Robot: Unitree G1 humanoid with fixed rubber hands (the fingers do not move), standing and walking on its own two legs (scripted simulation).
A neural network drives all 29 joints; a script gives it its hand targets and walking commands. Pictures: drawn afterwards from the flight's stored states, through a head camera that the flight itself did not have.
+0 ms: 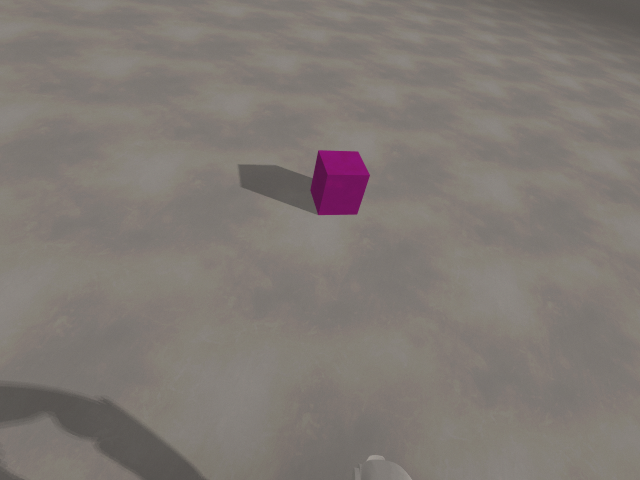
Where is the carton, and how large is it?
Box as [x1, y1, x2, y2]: [310, 150, 369, 214]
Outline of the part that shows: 318,150 310,190 318,214 356,214 369,176 358,152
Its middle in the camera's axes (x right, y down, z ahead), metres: +0.10 -0.30 +1.94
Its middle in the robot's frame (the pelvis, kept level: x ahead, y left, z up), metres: +1.61 -0.29 -0.67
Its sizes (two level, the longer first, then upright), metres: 0.210 0.200 0.250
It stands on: the floor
